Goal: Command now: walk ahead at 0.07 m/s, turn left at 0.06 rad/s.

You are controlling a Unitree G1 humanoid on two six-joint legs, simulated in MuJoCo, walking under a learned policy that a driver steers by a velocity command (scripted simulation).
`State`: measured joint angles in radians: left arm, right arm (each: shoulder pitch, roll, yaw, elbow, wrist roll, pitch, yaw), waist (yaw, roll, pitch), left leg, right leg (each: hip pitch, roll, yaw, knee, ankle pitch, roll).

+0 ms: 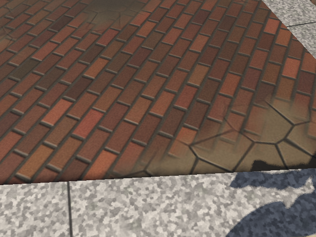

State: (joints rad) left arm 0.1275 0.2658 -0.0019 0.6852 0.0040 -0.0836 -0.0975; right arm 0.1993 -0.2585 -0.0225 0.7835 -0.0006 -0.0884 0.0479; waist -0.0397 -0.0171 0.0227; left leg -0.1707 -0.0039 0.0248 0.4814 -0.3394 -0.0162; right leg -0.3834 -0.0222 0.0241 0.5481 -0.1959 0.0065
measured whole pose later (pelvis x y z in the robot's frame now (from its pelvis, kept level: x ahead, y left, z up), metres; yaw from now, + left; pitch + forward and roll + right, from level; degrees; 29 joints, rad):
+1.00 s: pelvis +0.05 +0.01 +0.01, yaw +21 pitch +2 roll +0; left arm 0.17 0.28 0.00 0.76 0.00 -0.07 -0.09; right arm 0.20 -0.28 -0.01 0.72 -0.01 -0.04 0.05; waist 0.00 -0.01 0.00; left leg -0.22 -0.05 -0.16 0.47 -0.28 -0.01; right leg -0.25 0.03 0.00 0.47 -0.25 -0.03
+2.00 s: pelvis +0.02 +0.02 +0.01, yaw +0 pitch +0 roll +0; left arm 0.16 0.27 0.03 0.73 -0.01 -0.05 -0.07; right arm 0.23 -0.26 -0.06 0.71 -0.02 -0.04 0.05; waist -0.03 -0.01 0.05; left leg -0.15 0.07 0.15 0.43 -0.27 -0.02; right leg -0.20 -0.02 -0.07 0.45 -0.25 -0.02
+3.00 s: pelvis +0.33 +0.18 +0.00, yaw +17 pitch +0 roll -3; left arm 0.24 0.27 0.03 0.89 0.05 -0.11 -0.04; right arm 0.37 -0.27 0.01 0.87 -0.11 -0.08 0.06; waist 0.01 0.03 0.02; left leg -0.37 -0.02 -0.09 1.25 -0.37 0.01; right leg -0.29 0.12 -0.04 0.45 -0.17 -0.10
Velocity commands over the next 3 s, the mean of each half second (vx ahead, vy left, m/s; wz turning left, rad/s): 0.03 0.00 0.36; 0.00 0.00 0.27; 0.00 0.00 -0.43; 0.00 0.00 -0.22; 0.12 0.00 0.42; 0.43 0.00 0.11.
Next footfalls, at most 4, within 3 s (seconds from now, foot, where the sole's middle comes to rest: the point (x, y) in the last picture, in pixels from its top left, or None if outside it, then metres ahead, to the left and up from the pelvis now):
0.86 right None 0.12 -0.07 -0.77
1.36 left None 0.04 0.15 -0.77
1.86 right None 0.06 -0.09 -0.77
2.36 left None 0.04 0.18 -0.77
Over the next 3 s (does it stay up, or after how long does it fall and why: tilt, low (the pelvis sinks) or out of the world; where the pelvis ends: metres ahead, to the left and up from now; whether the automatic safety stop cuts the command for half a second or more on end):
stays up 0.33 0.18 0.00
